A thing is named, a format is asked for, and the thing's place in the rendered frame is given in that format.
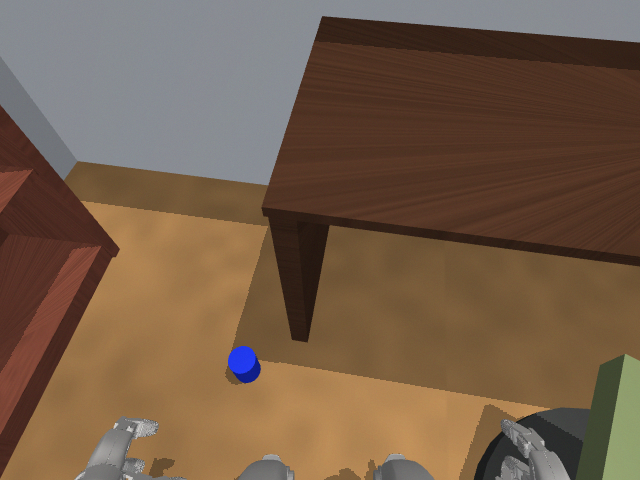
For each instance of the bookshelf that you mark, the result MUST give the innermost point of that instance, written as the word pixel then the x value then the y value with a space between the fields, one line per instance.
pixel 53 255

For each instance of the left robot hand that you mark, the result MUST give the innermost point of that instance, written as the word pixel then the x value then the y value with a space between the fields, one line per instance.
pixel 113 447

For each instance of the desk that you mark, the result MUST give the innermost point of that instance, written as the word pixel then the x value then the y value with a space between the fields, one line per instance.
pixel 512 140

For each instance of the left robot arm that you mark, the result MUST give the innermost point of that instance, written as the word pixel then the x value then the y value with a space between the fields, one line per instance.
pixel 100 472

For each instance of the can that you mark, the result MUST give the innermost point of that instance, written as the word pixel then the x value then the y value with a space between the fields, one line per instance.
pixel 244 364

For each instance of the right robot hand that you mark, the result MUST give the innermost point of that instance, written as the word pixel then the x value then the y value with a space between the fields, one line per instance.
pixel 543 464

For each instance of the office chair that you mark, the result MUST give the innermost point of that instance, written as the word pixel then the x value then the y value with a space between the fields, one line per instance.
pixel 601 443

